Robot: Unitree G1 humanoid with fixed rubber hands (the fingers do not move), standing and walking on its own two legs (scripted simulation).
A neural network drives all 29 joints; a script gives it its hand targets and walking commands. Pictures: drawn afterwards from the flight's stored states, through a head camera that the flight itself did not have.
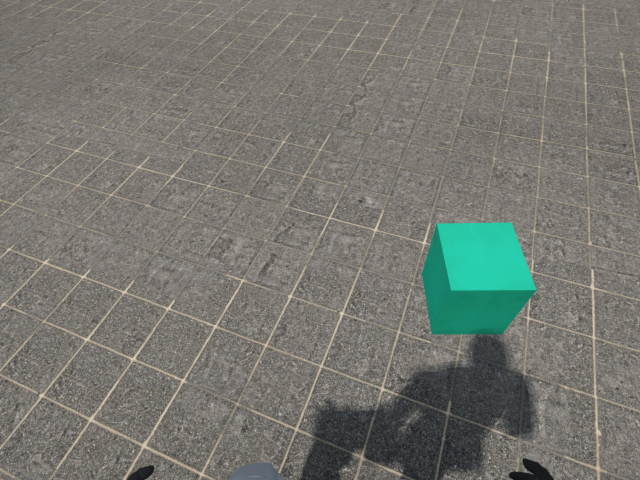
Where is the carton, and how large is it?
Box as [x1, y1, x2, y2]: [422, 223, 535, 333]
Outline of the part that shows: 437,224 422,272 432,333 501,333 535,291 534,284 511,223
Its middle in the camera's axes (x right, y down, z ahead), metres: +0.48 +0.13 +1.23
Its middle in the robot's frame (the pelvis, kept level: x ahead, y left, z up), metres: +0.77 -0.38 -0.61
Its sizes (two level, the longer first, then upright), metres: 0.241 0.229 0.290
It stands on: the floor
